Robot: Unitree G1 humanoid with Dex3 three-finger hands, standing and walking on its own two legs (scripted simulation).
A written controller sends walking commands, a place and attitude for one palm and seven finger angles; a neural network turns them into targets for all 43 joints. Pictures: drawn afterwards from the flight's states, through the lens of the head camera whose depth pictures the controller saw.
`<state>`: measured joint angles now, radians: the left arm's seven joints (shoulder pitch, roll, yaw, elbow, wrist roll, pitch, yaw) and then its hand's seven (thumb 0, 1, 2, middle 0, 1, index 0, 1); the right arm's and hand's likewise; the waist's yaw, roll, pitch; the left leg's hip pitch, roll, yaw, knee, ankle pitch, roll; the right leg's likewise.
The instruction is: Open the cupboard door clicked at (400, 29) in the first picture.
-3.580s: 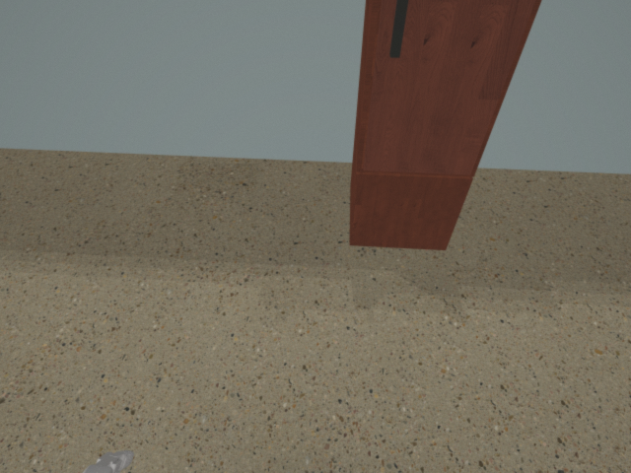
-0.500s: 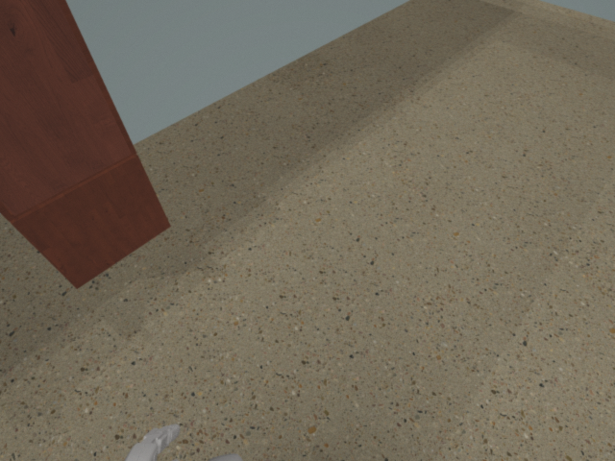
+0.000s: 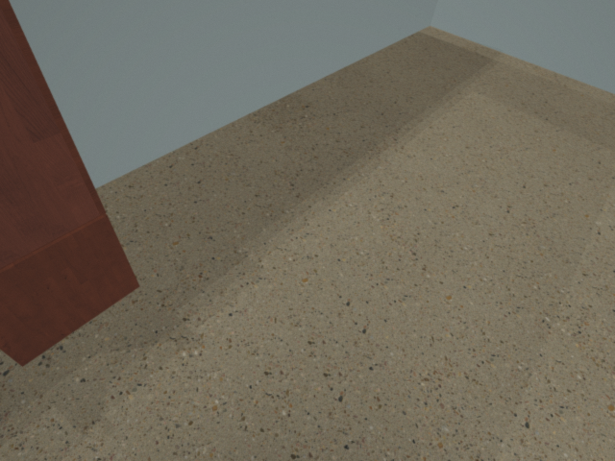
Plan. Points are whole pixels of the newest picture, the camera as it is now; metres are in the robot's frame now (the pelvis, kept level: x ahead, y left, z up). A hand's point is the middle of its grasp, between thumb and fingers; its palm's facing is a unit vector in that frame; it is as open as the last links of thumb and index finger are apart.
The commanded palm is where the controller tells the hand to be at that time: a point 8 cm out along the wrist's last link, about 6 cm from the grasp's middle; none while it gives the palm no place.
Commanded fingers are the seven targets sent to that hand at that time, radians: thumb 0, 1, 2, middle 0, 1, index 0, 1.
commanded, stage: walk to a spot facing it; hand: left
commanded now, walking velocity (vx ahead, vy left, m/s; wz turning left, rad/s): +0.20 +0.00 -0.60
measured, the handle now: out of the picture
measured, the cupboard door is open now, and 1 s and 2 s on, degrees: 0 0 0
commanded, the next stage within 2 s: turn to face it in 0.02 s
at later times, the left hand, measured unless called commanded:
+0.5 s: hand (233, 389) +0.25 +0.13 -0.16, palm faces +0.07 -0.98 -0.18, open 7.4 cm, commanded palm none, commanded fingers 0.00 0.90 0.90 -0.20 -0.30 -0.20 -0.30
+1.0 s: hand (131, 458) +0.15 +0.26 -0.17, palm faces +0.39 -0.89 -0.24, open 7.4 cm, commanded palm none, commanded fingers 0.00 0.90 0.90 -0.20 -0.30 -0.20 -0.30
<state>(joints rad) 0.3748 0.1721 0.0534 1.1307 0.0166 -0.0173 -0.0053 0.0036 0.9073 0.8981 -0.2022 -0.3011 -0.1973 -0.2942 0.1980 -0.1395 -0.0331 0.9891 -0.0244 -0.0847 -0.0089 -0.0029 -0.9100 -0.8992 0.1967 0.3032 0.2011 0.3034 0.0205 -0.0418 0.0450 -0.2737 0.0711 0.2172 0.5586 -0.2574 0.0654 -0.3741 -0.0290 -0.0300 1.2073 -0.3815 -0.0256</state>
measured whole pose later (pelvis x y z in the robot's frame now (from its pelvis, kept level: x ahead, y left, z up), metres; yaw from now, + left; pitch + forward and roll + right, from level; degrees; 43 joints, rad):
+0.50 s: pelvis +0.14 -0.03 +0.00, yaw +5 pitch +0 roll +0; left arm 0.10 0.10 0.03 0.98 0.01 -0.03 0.03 0.00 0.91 0.90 -0.20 -0.30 -0.20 -0.29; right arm 0.39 -0.09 -0.05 1.12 -0.01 0.03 -0.01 0.00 -0.91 -0.90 0.20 0.30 0.20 0.30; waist -0.06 0.03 0.07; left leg -0.36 0.07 0.09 1.07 -0.54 -0.03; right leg -0.32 -0.09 -0.22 0.59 -0.25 -0.03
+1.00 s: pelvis +0.15 +0.02 +0.01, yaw +21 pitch +2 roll -2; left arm 0.18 0.27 0.10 0.94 0.01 0.06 0.01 0.00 0.91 0.90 -0.20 -0.30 -0.20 -0.29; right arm 0.20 -0.22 -0.06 0.90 -0.02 0.00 -0.01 0.00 -0.91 -0.90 0.20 0.30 0.20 0.30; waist -0.01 -0.02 0.07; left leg -0.32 0.00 0.05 0.50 -0.22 0.06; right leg -0.52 -0.10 -0.04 1.15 -0.37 0.10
